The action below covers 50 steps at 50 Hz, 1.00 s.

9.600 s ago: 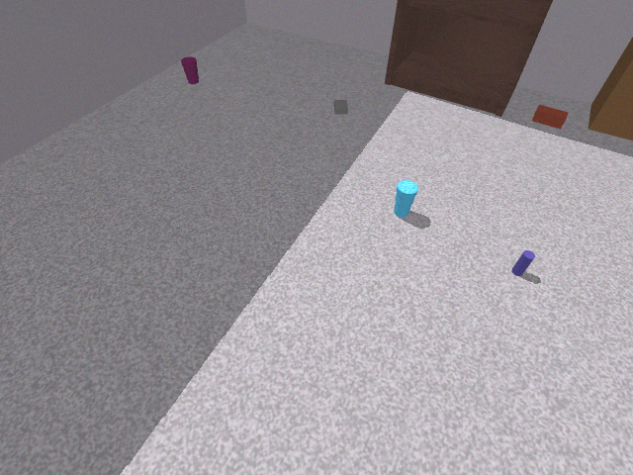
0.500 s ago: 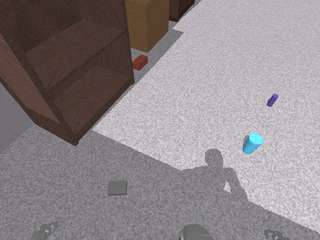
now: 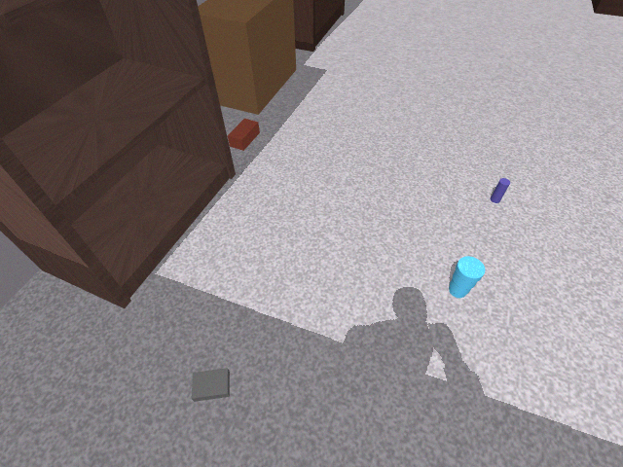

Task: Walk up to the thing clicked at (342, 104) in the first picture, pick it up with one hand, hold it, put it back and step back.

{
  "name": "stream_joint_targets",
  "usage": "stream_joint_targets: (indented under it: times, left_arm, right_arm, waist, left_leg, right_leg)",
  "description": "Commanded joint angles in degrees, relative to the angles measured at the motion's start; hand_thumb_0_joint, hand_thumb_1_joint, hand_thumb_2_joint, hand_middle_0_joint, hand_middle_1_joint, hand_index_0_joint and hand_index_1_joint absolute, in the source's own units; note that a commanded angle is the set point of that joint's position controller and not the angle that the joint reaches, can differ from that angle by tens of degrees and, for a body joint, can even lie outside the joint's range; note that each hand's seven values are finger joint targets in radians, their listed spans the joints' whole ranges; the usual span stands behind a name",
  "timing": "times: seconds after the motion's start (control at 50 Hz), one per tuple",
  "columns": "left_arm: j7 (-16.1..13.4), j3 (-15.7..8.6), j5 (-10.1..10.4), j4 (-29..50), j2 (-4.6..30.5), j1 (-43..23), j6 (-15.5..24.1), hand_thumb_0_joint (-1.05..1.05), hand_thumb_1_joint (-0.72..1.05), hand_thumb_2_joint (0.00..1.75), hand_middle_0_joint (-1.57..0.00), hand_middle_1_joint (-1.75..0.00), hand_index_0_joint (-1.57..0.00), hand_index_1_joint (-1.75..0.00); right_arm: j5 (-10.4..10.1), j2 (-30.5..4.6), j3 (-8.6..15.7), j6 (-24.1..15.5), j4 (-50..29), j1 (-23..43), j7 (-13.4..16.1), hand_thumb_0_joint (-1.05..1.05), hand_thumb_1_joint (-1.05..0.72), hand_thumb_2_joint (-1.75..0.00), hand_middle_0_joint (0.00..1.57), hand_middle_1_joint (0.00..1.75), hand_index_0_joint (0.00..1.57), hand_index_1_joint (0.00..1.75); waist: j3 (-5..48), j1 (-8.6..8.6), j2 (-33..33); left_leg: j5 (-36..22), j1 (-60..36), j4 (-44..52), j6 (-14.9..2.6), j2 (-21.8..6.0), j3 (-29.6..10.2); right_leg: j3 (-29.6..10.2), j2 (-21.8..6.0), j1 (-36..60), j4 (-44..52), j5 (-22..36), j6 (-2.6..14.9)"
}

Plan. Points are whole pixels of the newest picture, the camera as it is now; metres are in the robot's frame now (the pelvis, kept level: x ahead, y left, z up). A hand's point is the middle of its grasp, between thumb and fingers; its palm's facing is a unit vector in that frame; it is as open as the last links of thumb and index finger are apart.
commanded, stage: stand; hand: left
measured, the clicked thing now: (211, 384) +0.46 +0.31 -0.75
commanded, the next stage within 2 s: none
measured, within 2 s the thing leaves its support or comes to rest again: neither
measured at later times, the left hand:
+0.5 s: hand out of the picture +0.11 +0.27 -0.14, palm faces -0.04 -0.94 -0.35, open 7.4 cm
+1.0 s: hand out of the picture +0.08 +0.27 -0.14, palm faces -0.06 -0.94 -0.34, open 7.4 cm
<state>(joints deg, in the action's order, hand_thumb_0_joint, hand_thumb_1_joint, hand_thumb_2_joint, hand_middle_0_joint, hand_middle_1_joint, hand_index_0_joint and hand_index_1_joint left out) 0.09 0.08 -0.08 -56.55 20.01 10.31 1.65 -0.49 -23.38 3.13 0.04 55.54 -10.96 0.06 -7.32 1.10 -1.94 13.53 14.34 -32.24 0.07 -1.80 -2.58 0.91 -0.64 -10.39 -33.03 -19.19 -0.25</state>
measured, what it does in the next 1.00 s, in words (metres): stands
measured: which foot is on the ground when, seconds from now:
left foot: down 0.00-1.00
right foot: down 0.00-1.00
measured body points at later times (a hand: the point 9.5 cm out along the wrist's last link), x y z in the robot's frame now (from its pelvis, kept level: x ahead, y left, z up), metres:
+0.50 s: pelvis +0.00 +0.02 +0.02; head +0.02 +0.02 +0.47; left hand +0.11 +0.32 -0.11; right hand +0.10 -0.29 -0.11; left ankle +0.03 +0.15 -0.73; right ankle -0.01 -0.12 -0.73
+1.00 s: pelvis +0.00 +0.02 +0.02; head +0.01 +0.02 +0.47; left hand +0.08 +0.32 -0.12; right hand +0.08 -0.28 -0.11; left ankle +0.03 +0.15 -0.73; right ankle -0.01 -0.12 -0.73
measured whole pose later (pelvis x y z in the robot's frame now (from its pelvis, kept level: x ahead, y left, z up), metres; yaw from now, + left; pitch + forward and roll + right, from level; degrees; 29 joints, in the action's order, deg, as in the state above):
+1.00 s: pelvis +0.00 +0.02 +0.02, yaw -1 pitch -2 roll +0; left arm 0.3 0.2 -0.8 -65.5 20.2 6.1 0.9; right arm 0.2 -19.7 0.3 -0.3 65.9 -4.1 -1.0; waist -3.0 0.5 0.3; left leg 7.7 9.3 -18.9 0.9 -0.9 -0.7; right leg -0.6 -1.9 -5.4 -18.4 -11.1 -2.0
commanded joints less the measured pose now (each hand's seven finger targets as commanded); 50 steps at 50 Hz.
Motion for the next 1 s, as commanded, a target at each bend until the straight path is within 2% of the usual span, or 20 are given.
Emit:
stream_joint_targets:
  times: [0.0, 0.02, 0.04, 0.08, 0.12, 0.16, 0.2, 0.24, 0.3, 0.36, 0.42, 0.52, 0.62, 0.66, 0.68, 0.72, 0.78, 0.84, 0.88, 0.98]
  left_arm:
    - [-1.1, -3.0, 1.4, 2.6, 13.0, -2.3, 0.4, 0.0, 0.9, 0.9, -0.2, -0.3, -0.2, -0.3]
    - [-0.9, -2.8, 0.8, 1.7, 13.7, -4.6, 0.4, 0.0, 0.9, 0.9, -0.2, -0.3, -0.2, -0.3]
    - [-0.8, -2.8, 0.3, 1.1, 13.5, -6.1, 0.5, 0.0, 0.9, 0.9, -0.2, -0.3, -0.2, -0.3]
    - [-0.5, -2.7, 0.1, -0.2, 13.9, -6.5, 0.8, 0.0, 0.9, 0.9, -0.2, -0.3, -0.2, -0.3]
    - [-0.4, -2.6, 0.4, -1.4, 13.0, -6.5, 1.0, 0.0, 0.9, 0.9, -0.2, -0.3, -0.2, -0.3]
    - [-0.4, -2.6, 0.4, -2.5, 13.0, -6.8, 1.0, 0.0, 0.9, 0.9, -0.2, -0.3, -0.2, -0.3]
    - [-0.4, -2.7, 0.3, -3.1, 13.1, -8.3, 1.1, 0.0, 0.9, 0.9, -0.2, -0.3, -0.2, -0.3]
    - [-0.3, -2.7, 0.2, -3.7, 12.5, -8.6, 1.0, 0.0, 0.9, 0.9, -0.2, -0.3, -0.2, -0.3]
    - [-0.3, -2.8, 0.1, -4.3, 12.4, -8.9, 1.1, 0.0, 0.9, 0.9, -0.2, -0.3, -0.2, -0.3]
    - [-0.3, -2.9, -0.1, -4.6, 12.6, -10.0, 0.9, 0.0, 0.9, 0.9, -0.2, -0.3, -0.2, -0.3]
    - [-0.3, -2.8, -0.3, -5.1, 12.7, -9.7, 0.9, 0.0, 0.9, 0.9, -0.2, -0.3, -0.2, -0.3]
    - [-0.2, -2.7, -0.2, -5.6, 12.8, -9.5, 0.6, 0.0, 0.9, 0.9, -0.2, -0.3, -0.2, -0.3]
    - [-0.2, -2.5, -0.4, -6.0, 12.9, -8.2, 0.7, 0.0, 0.9, 0.9, -0.2, -0.3, -0.2, -0.3]
    - [-0.2, -2.6, -0.2, -6.0, 13.0, -8.0, 0.4, 0.0, 0.9, 0.9, -0.2, -0.3, -0.2, -0.3]
    - [-0.2, -2.4, -0.3, -6.1, 12.9, -7.2, 0.5, 0.0, 0.9, 0.9, -0.2, -0.3, -0.2, -0.3]
    - [-0.3, -2.3, -0.4, -6.0, 12.8, -7.1, 0.7, 0.0, 0.9, 0.9, -0.2, -0.3, -0.2, -0.3]
    - [-0.4, -2.3, -0.3, -6.0, 12.9, -7.0, 0.6, 0.0, 0.9, 0.9, -0.2, -0.3, -0.2, -0.3]
    - [-0.4, -2.2, -0.3, -6.0, 12.8, -6.2, 0.5, 0.0, 0.9, 0.9, -0.2, -0.3, -0.2, -0.3]
    - [-0.4, -2.2, -0.3, -6.1, 12.8, -6.4, 0.3, 0.0, 0.9, 0.9, -0.2, -0.3, -0.2, -0.3]
    - [-0.4, -2.2, -0.5, -5.9, 12.7, -5.6, 0.4, 0.0, 0.9, 0.9, -0.2, -0.3, -0.2, -0.3]
  right_arm:
    - [0.5, -12.4, 1.6, -1.9, -2.1, 4.3, 0.1, 0.0, -0.9, -0.9, 0.2, 0.3, 0.2, 0.3]
    - [0.5, -11.5, 1.2, -1.6, -1.1, 5.4, 0.0, 0.0, -0.9, -0.9, 0.2, 0.3, 0.2, 0.3]
    - [0.3, -10.2, 0.7, -1.6, -0.2, 5.6, -0.1, 0.0, -0.9, -0.9, 0.2, 0.3, 0.2, 0.3]
    - [0.5, -10.0, 0.3, -1.8, 1.2, 5.5, 0.1, 0.0, -0.9, -0.9, 0.2, 0.3, 0.2, 0.3]
    - [0.5, -10.1, 0.0, -2.3, 2.7, 5.7, 0.0, 0.0, -0.9, -0.9, 0.2, 0.3, 0.2, 0.3]
    - [0.4, -9.1, -0.2, -2.4, 3.2, 7.1, 0.1, 0.0, -0.9, -0.9, 0.2, 0.3, 0.2, 0.3]
    - [0.5, -8.8, -0.3, -2.3, 3.7, 8.0, 0.0, 0.0, -0.9, -0.9, 0.2, 0.3, 0.2, 0.3]
    - [0.7, -9.0, -0.3, -2.4, 4.2, 8.7, 0.0, 0.0, -0.9, -0.9, 0.2, 0.3, 0.2, 0.3]
    - [0.7, -8.8, -0.3, -2.6, 4.7, 9.8, 0.0, 0.0, -0.9, -0.9, 0.2, 0.3, 0.2, 0.3]
    - [0.8, -8.5, -0.2, -2.5, 5.2, 10.6, 0.0, 0.0, -0.9, -0.9, 0.2, 0.3, 0.2, 0.3]
    - [0.8, -8.4, -0.3, -2.5, 5.6, 11.1, -0.1, 0.0, -0.9, -0.9, 0.2, 0.3, 0.2, 0.3]
    - [1.0, -9.3, -0.2, -2.2, 6.4, 10.8, 0.0, 0.0, -0.9, -0.9, 0.2, 0.3, 0.2, 0.3]
    - [0.9, -9.7, -0.1, -2.1, 6.9, 10.8, -0.1, 0.0, -0.9, -0.9, 0.2, 0.3, 0.2, 0.3]
    - [1.0, -9.8, -0.2, -2.1, 7.2, 10.1, 0.0, 0.0, -0.9, -0.9, 0.2, 0.3, 0.2, 0.3]
    - [0.9, -9.8, -0.2, -2.1, 7.1, 10.8, -0.1, 0.0, -0.9, -0.9, 0.2, 0.3, 0.2, 0.3]
    - [0.9, -9.4, -0.3, -2.2, 6.9, 10.7, -0.1, 0.0, -0.9, -0.9, 0.2, 0.3, 0.2, 0.3]
    - [0.9, -9.5, -0.3, -2.0, 7.3, 9.8, 0.1, 0.0, -0.9, -0.9, 0.2, 0.3, 0.2, 0.3]
    - [0.8, -9.2, -0.5, -1.8, 7.3, 9.9, 0.0, 0.0, -0.9, -0.9, 0.2, 0.3, 0.2, 0.3]
    - [0.9, -9.2, -0.5, -1.7, 7.5, 9.4, -0.1, 0.0, -0.9, -0.9, 0.2, 0.3, 0.2, 0.3]
    - [0.9, -9.0, -0.4, -1.5, 7.3, 9.1, -0.3, 0.0, -0.9, -0.9, 0.2, 0.3, 0.2, 0.3]
  waist:
    - [9.2, -2.04, 2.4]
    - [8.2, -1.11, 1.4]
    - [7.4, -0.62, 2.5]
    - [7.6, -0.17, 1.8]
    - [9.2, -0.82, 0.4]
    - [9.3, -0.94, 2.2]
    - [8.2, -0.81, 2.6]
    - [9.1, -0.9, 1.3]
    - [10.4, -1.12, 0.9]
    - [9.8, -0.94, 1.5]
    - [10.7, -0.94, 1.4]
    - [9.8, -0.66, 0.3]
    - [10.2, -0.63, 0.8]
    - [10.0, -0.61, 0.1]
    - [10.2, -1.08, 0.2]
    - [11.4, -0.84, 2.1]
    - [11.0, -0.54, 1.8]
    - [9.5, -0.75, 1.8]
    - [7.5, -0.48, 1.3]
    - [7.3, -0.55, 2.5]
  left_leg:
    - [-13.1, -7.9, 6.8, -3.05, -5.4, -5.9]
    - [-8.3, -5.4, 8.6, -2.51, -5.4, -5.5]
    - [-8.5, -5.2, 8.9, -1.89, -4.4, -4.1]
    - [-11.6, -7.3, 10.3, -1.2, -4.5, -3.8]
    - [-16.9, -7.9, 11.1, -1.52, -5.4, -4.1]
    - [-17.8, -8.6, 11.7, -1.3, -5.5, -4.0]
    - [-14.3, -7.2, 13.2, -1.14, -5.3, -3.8]
    - [-13.7, -7.5, 13.9, -1.11, -5.5, -3.7]
    - [-16.7, -9.3, 14.0, -1.13, -5.7, -3.2]
    - [-13.5, -8.3, 15.1, -0.72, -5.6, -3.3]
    - [-15.0, -9.6, 15.2, -0.82, -5.8, -3.2]
    - [-8.5, -8.1, 16.7, -1.01, -5.7, -3.3]
    - [-9.6, -9.4, 16.3, -0.94, -5.7, -3.3]
    - [-7.7, -7.9, 17.3, -0.9, -5.4, -3.4]
    - [-10.9, -9.0, 16.8, -1.11, -5.8, -3.6]
    - [-15.1, -9.7, 15.3, -1.08, -5.8, -3.1]
    - [-14.7, -9.5, 15.3, -1.11, -5.7, -2.9]
    - [-11.3, -9.0, 16.0, -0.89, -5.4, -3.1]
    - [-4.8, -6.6, 17.5, -0.74, -5.1, -3.5]
    - [-2.8, -5.8, 17.5, -0.87, -4.9, -3.7]
  right_leg:
    - [-7.0, -4.8, -1.5, 12.0, 8.6, 2.36]
    - [-7.1, -5.4, 0.7, 13.0, 6.1, 2.19]
    - [-7.7, -6.1, 2.0, 13.4, 8.7, 2.3]
    - [-7.2, -6.5, 2.0, 13.5, 13.5, 2.32]
    - [-6.2, -6.1, 5.0, 12.9, 17.9, 1.6]
    - [-5.5, -6.0, 5.1, 13.9, 18.9, 1.19]
    - [-5.6, -6.1, 5.4, 15.4, 16.7, 0.87]
    - [-5.4, -6.2, 5.8, 15.9, 15.5, 0.77]
    - [-5.2, -6.4, 6.3, 16.1, 18.1, 0.65]
    - [-5.1, -6.3, 5.9, 17.0, 14.8, 0.58]
    - [-5.0, -6.5, 5.7, 17.2, 16.0, 0.51]
    - [-5.4, -6.5, 5.1, 17.8, 11.8, 0.62]
    - [-5.5, -6.6, 4.0, 18.1, 12.4, 0.56]
    - [-5.6, -6.6, 4.5, 17.9, 11.4, 0.73]
    - [-5.3, -6.6, 4.4, 17.6, 13.3, 0.66]
    - [-5.2, -6.9, 5.2, 17.2, 16.7, 0.64]
    - [-5.3, -7.0, 5.2, 17.4, 16.6, 0.54]
    - [-5.3, -6.8, 3.8, 18.2, 13.3, 0.54]
    - [-5.2, -6.3, 2.9, 18.4, 9.1, 0.6]
    - [-5.3, -6.4, 2.0, 18.8, 6.1, 0.68]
